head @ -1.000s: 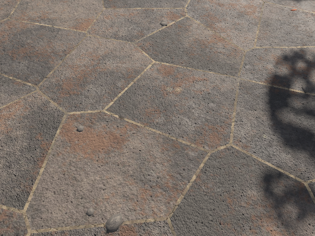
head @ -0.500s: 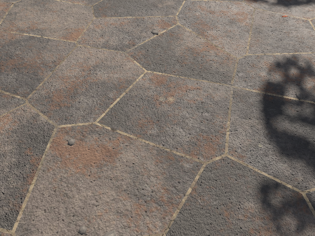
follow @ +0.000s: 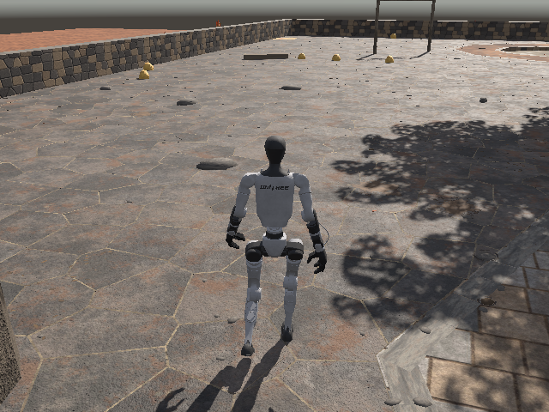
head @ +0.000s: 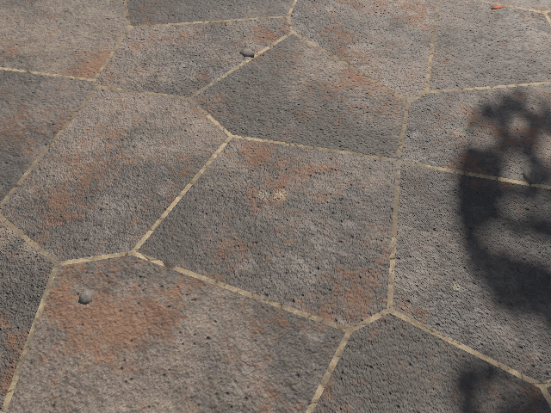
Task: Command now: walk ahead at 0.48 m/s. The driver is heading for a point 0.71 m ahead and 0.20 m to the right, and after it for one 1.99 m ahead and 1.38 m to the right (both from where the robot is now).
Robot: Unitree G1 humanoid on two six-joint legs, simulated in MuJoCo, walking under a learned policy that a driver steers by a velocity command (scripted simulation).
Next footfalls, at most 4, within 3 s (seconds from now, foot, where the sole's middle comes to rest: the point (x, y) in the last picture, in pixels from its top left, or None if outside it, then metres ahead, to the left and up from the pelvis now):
0.48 left None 0.44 0.16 -0.76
1.00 right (327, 325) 0.67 -0.11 -0.76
1.52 left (255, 288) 0.79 0.07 -0.76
1.92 right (332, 358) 0.59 -0.12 -0.76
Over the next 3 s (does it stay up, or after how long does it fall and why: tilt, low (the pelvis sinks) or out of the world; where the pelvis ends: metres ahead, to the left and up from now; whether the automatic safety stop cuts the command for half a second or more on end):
stays up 0.70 -0.20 0.02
